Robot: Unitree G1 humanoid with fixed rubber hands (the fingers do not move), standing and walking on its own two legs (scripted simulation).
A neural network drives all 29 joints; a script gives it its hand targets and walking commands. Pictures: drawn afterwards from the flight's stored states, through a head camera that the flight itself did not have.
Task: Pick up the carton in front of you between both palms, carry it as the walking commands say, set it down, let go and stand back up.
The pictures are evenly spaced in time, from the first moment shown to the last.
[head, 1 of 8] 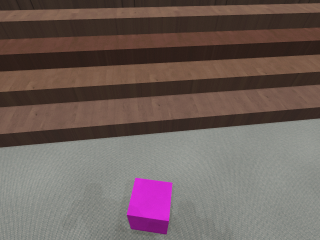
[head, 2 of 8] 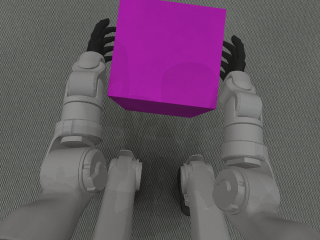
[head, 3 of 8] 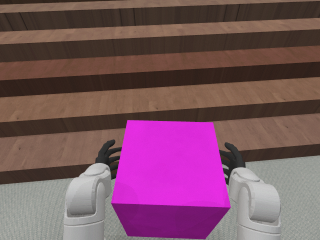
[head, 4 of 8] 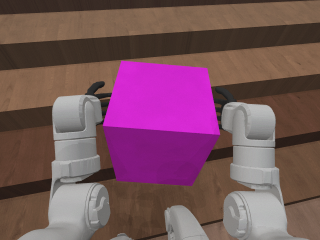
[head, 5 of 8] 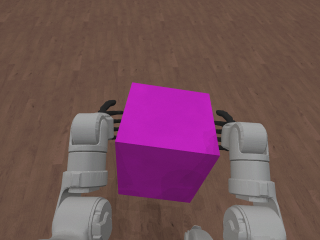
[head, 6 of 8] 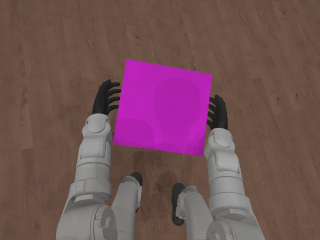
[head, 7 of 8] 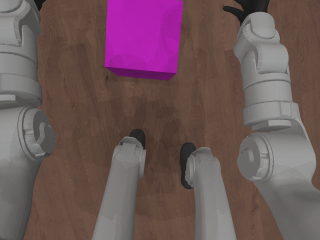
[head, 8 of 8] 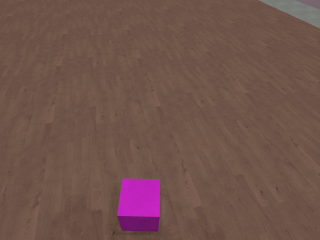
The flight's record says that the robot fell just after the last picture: no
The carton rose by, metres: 2.28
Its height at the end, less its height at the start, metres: +1.53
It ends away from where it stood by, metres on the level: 4.71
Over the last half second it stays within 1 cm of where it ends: yes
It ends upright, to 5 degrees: yes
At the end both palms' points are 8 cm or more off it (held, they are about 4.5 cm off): yes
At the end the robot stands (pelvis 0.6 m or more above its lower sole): yes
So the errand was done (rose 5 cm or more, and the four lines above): yes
